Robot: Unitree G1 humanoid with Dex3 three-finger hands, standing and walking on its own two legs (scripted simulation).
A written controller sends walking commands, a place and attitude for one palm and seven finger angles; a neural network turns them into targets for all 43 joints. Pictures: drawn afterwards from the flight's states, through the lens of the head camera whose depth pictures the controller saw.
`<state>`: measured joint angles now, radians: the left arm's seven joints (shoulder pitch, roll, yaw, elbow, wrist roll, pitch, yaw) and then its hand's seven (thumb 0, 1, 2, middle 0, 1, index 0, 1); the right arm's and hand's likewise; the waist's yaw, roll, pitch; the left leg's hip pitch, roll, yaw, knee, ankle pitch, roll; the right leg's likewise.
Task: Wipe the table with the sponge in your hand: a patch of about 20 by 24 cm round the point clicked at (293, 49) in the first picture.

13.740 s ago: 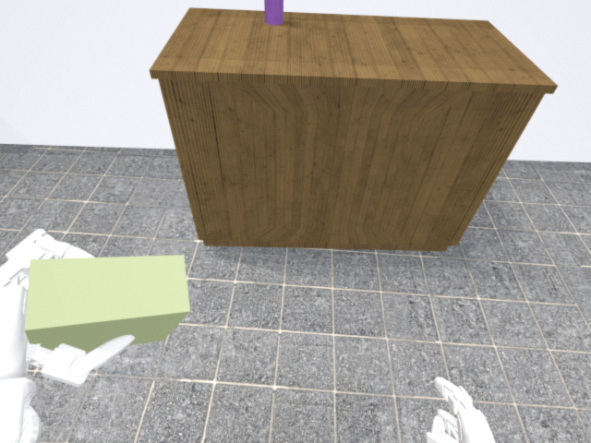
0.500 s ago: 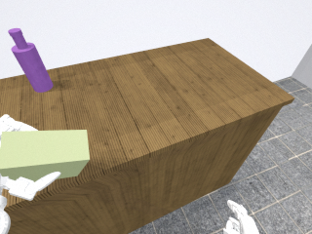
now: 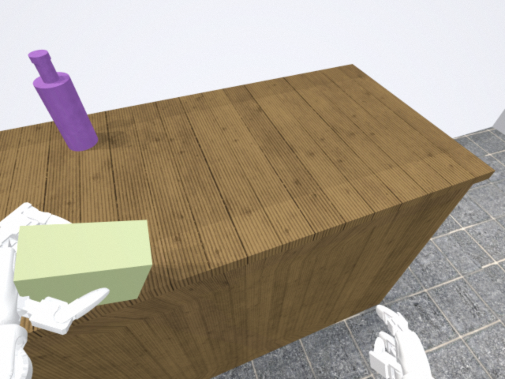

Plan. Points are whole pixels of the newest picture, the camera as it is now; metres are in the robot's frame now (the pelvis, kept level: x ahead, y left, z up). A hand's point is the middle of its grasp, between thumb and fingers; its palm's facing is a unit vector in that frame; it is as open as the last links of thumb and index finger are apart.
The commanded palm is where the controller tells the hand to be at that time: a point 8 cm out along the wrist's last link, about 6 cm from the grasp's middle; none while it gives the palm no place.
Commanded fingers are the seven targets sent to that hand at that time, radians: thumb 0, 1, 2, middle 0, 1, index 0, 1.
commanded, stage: look again from close up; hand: left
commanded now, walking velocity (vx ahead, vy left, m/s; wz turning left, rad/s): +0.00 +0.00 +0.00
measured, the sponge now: (107, 266) +0.23 +0.21 +0.12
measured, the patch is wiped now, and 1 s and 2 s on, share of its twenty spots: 0.00 0.00 0.00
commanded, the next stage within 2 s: come to a stop and stand still in 0.34 s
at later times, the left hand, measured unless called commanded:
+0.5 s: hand (25, 261) +0.21 +0.29 +0.15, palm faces +0.35 -0.83 -0.43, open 10.4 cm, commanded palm +0.15 +0.31 +0.17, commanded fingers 0.00 0.10 1.30 -1.20 -1.60 -1.20 -1.60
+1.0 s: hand (57, 246) +0.22 +0.25 +0.17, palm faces +0.29 -0.85 -0.45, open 10.4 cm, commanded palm +0.17 +0.30 +0.17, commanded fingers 0.00 0.10 1.30 -1.20 -1.60 -1.20 -1.60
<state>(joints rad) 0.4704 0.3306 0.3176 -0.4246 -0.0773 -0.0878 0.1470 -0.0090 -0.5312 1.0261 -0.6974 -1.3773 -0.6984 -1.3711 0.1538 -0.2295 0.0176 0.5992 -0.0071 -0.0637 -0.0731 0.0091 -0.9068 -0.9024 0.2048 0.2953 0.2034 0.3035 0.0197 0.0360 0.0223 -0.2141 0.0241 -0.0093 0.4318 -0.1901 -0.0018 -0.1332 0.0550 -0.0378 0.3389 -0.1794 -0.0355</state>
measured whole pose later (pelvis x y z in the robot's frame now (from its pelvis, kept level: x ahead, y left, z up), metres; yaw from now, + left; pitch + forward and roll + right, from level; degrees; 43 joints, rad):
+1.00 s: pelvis -0.01 +0.03 -0.01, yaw -3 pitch -1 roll -1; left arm 0.44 0.36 0.37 -0.48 -0.04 -0.20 0.05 -0.01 -0.53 1.03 -0.71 -1.36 -0.71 -1.36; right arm 0.18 -0.22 0.00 0.53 0.03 -0.11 0.03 0.01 -0.91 -0.90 0.21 0.30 0.20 0.30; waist 0.01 0.03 0.07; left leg -0.27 0.00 0.08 0.50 -0.22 0.05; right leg -0.23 0.01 0.02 0.48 -0.23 0.01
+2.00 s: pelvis +0.00 +0.04 +0.00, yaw +0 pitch -1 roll -1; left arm 0.36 0.40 0.35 -0.45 0.02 -0.18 0.06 -0.01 -0.54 1.03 -0.72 -1.35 -0.71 -1.35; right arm 0.21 -0.19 0.03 0.56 0.00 -0.13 -0.03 0.01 -0.91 -0.90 0.21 0.30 0.20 0.30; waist 0.04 -0.02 0.06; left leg -0.24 -0.02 0.04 0.45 -0.20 0.06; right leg -0.17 0.00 -0.02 0.39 -0.21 0.01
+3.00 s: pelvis +0.01 +0.04 +0.00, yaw +0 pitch -1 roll -1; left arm 0.42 0.36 0.34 -0.47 -0.03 -0.19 0.10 -0.01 -0.54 1.03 -0.73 -1.33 -0.72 -1.33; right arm 0.19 -0.20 0.03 0.58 0.01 -0.13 -0.03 0.01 -0.91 -0.90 0.21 0.30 0.20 0.30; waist 0.03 -0.03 0.07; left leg -0.23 -0.03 0.03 0.45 -0.21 0.06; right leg -0.16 -0.01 -0.02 0.38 -0.21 0.02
